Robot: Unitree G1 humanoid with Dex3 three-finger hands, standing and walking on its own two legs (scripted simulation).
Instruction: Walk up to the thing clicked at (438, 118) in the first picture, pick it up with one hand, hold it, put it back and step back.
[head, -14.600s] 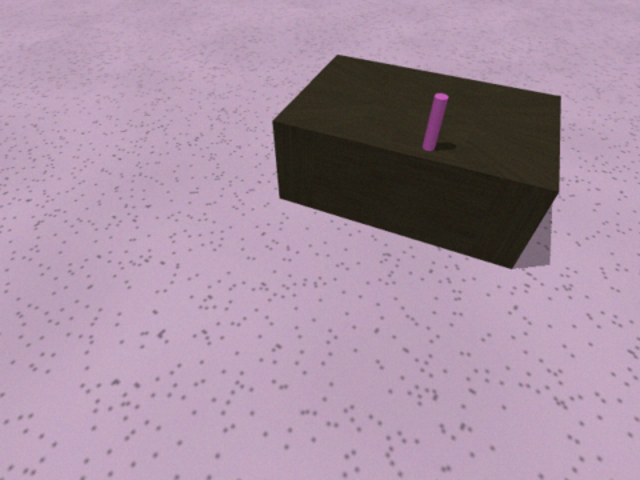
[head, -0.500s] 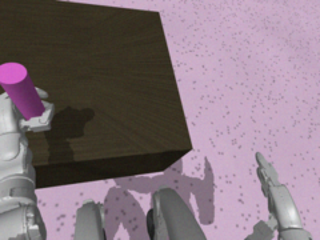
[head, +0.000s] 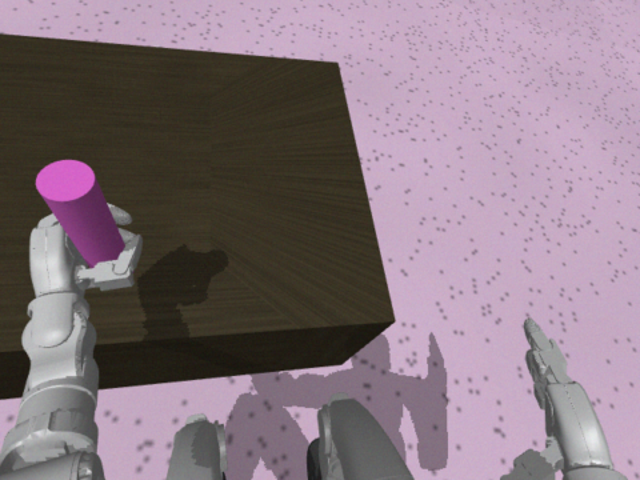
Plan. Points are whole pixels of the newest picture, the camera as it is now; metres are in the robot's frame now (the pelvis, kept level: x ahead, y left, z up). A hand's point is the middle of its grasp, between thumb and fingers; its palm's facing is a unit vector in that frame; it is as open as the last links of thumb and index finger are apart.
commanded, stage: lift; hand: left
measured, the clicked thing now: (95, 234) +0.43 +0.21 +0.02
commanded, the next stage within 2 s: hold in 0.96 s
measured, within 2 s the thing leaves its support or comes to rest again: neither
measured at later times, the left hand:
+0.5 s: hand (103, 257) +0.37 +0.18 +0.06, palm faces +0.14 -0.99 -0.02, open 6.2 cm
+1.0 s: hand (104, 252) +0.36 +0.17 +0.10, palm faces +0.13 -0.99 -0.02, open 6.2 cm
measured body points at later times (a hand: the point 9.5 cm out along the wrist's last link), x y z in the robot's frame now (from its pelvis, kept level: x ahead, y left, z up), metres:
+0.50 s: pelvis +0.01 +0.00 +0.04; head +0.10 +0.03 +0.49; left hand +0.36 +0.24 +0.06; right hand +0.17 -0.26 +0.04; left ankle +0.03 +0.12 -0.61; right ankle +0.04 -0.14 -0.61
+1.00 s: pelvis +0.02 +0.00 +0.07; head +0.09 +0.01 +0.51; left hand +0.35 +0.22 +0.10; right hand +0.18 -0.26 +0.04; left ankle +0.03 +0.12 -0.61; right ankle +0.04 -0.14 -0.61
